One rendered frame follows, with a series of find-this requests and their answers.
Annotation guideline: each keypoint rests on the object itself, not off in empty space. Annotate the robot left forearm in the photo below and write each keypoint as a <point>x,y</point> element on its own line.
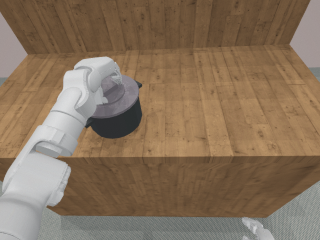
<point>62,127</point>

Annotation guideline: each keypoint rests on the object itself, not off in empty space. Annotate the robot right hand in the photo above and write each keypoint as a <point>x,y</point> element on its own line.
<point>256,228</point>

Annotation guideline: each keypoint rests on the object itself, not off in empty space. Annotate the left robot upper arm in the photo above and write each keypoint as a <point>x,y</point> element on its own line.
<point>39,181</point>

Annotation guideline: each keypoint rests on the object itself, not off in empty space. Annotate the pot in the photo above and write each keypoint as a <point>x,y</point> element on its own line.
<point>120,125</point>

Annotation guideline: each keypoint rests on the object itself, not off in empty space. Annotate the knob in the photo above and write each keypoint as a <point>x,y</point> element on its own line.
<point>109,86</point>

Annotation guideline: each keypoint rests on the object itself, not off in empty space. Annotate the robot left hand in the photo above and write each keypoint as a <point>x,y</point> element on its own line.
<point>106,67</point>

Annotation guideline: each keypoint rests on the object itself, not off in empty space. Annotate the table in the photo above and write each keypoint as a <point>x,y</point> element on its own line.
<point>230,124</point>

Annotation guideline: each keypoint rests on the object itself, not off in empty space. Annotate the lid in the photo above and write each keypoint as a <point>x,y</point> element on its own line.
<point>119,101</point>

